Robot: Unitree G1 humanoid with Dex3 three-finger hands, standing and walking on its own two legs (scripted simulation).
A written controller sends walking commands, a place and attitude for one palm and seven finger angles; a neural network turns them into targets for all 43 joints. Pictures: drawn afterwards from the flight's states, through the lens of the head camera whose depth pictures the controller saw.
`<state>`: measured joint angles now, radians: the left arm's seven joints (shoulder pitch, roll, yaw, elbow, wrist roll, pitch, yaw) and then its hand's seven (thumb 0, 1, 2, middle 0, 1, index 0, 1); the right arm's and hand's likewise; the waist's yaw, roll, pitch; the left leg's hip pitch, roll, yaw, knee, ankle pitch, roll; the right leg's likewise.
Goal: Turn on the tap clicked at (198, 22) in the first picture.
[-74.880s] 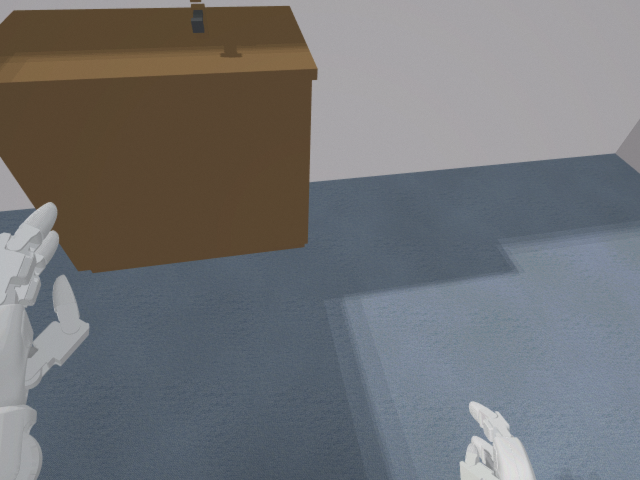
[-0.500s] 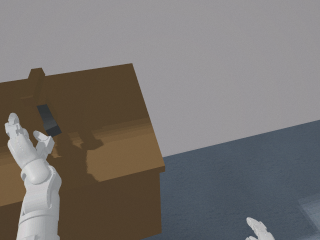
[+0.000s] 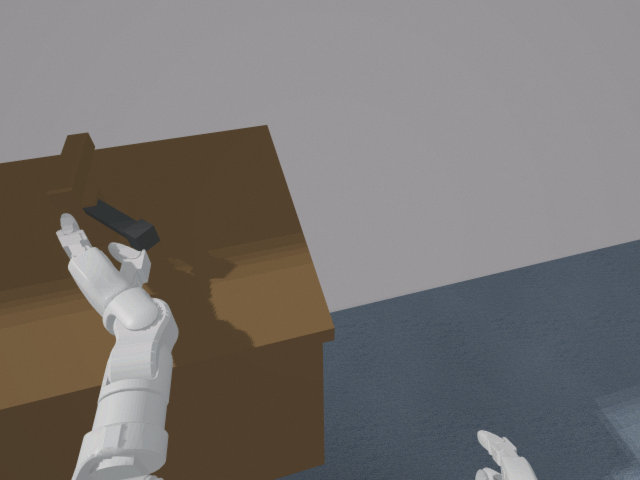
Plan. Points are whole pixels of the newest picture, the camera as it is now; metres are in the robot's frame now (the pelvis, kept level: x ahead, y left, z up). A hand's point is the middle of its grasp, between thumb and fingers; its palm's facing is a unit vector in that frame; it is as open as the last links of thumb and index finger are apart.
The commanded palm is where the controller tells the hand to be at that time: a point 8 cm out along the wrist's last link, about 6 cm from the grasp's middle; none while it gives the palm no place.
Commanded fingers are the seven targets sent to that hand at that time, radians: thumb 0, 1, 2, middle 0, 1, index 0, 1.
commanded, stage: push the lever round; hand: left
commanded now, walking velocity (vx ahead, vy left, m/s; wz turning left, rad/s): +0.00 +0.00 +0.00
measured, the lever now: (142, 236) +0.38 +0.25 +0.12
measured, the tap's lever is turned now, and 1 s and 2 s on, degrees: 41 57 64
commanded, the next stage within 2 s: none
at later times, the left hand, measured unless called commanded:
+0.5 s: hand (158, 246) +0.38 +0.24 +0.10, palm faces +0.83 -0.55 -0.07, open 7.7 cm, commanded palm +0.33 +0.26 +0.11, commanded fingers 0.00 0.90 0.90 -0.15 -0.15 -0.15 -0.15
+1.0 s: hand (160, 239) +0.39 +0.24 +0.10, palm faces +0.85 -0.53 -0.07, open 7.8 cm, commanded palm +0.35 +0.26 +0.11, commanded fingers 0.00 0.90 0.90 -0.15 -0.15 -0.15 -0.15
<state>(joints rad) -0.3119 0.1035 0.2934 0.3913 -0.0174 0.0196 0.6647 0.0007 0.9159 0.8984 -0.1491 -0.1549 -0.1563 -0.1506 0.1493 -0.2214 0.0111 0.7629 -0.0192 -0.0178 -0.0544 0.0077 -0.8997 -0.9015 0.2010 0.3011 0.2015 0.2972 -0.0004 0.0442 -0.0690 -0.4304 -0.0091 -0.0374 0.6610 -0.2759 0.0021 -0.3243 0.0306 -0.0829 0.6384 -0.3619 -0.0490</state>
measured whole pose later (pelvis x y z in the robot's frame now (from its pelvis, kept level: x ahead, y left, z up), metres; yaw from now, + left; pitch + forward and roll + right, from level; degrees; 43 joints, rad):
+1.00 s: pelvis +0.00 -0.02 +0.00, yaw +0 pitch +4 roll -1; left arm -0.49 0.11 0.38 0.60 0.04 0.00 0.79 0.02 0.90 0.90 -0.15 -0.15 -0.15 -0.16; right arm 0.19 -0.23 -0.02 0.79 -0.04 0.02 -0.02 0.01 -0.90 -0.90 0.20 0.30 0.20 0.30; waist -0.04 0.03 -0.09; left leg -0.48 0.00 -0.05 0.68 -0.28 -0.02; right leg -0.37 0.05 -0.10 0.66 -0.37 -0.07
